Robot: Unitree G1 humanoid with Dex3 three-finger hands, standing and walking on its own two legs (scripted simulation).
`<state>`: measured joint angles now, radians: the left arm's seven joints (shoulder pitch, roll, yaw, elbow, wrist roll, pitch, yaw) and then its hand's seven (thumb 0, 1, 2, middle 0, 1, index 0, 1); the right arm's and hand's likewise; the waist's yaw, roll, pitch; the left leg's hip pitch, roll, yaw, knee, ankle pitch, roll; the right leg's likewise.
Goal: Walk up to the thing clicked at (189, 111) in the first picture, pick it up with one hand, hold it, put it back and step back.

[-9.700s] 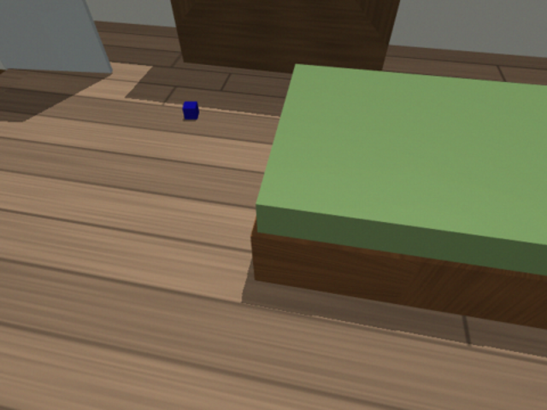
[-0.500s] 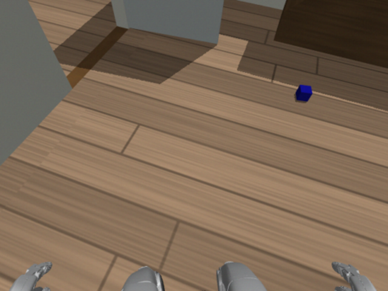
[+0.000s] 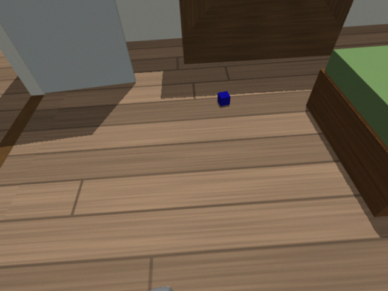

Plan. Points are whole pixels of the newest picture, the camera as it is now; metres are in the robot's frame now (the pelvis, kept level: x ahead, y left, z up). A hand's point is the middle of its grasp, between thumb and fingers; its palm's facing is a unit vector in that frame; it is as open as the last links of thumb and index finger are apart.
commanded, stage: walk up
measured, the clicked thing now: (223, 98) +1.59 -0.23 -0.72
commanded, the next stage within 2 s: stand in 1.40 s
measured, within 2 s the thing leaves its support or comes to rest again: neither
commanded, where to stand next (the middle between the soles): +0.15 +0.01 m, yaw -20 degrees
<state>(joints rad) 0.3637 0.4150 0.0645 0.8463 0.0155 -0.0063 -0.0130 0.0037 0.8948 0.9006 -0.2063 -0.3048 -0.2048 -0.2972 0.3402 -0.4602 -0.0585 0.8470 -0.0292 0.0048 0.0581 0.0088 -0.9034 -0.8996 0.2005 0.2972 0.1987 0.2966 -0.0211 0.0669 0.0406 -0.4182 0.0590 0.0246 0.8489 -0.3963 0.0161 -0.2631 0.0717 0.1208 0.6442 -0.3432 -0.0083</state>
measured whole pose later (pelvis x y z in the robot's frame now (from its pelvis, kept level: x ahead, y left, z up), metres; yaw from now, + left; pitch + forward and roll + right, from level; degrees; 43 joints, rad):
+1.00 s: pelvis +0.07 +0.03 -0.01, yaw -19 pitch -2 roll +0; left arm 0.17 0.39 0.03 0.99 0.00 -0.01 0.01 0.00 0.90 0.90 -0.20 -0.30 -0.20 -0.30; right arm 0.15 -0.41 -0.02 0.97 -0.01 0.00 0.01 0.01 -0.90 -0.90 0.20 0.30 0.20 0.30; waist -0.01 0.01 0.11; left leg -0.33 0.07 0.05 0.75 -0.39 -0.03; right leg -0.38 0.03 0.06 0.76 -0.35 -0.01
